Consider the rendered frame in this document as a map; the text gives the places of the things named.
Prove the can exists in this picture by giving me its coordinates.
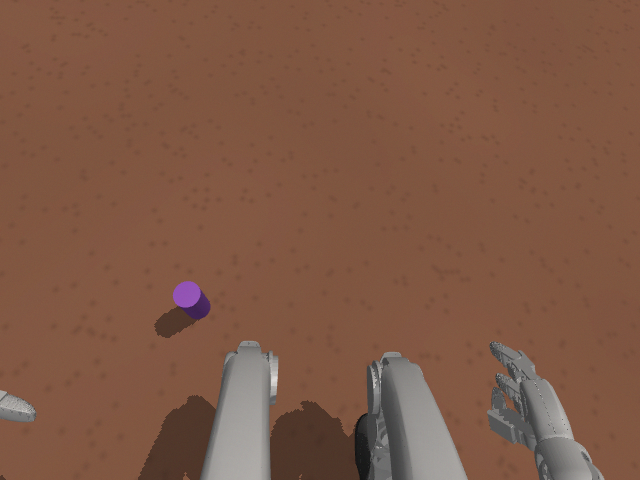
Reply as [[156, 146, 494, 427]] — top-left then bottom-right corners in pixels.
[[173, 281, 211, 319]]

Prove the left robot hand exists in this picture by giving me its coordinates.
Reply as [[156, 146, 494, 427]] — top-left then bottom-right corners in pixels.
[[0, 390, 37, 422]]

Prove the right robot hand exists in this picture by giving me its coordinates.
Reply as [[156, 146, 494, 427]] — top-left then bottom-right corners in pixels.
[[487, 341, 575, 451]]

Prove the right robot foot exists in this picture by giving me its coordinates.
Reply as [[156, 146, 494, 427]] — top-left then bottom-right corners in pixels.
[[355, 413, 371, 480]]

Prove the right robot arm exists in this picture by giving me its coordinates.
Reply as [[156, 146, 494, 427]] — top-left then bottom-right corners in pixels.
[[534, 437, 605, 480]]

